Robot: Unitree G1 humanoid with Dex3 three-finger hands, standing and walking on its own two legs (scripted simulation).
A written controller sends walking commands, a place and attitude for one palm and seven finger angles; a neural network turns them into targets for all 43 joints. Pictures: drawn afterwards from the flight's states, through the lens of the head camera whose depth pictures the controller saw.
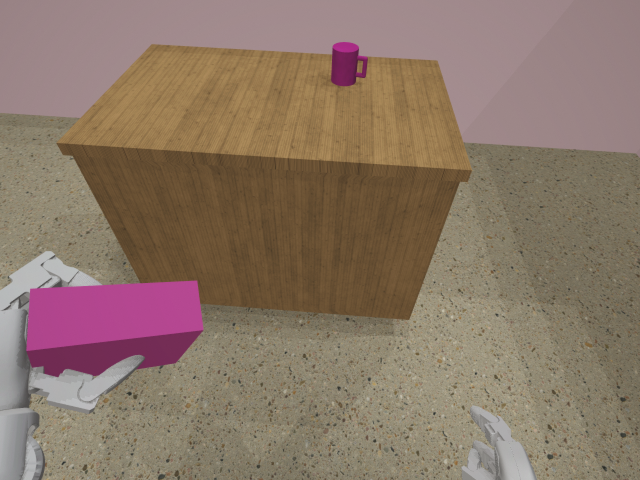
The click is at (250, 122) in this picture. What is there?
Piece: table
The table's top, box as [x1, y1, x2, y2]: [57, 44, 471, 181]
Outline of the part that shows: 57,142 62,153 68,155 467,181 471,171 436,60 365,56 368,58 366,76 364,78 356,77 356,82 350,86 338,86 333,84 330,80 331,54 152,44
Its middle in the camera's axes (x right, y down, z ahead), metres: -0.11 -0.38 +1.06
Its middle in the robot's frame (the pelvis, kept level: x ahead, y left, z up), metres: +1.04 +0.17 -0.05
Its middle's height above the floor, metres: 0.73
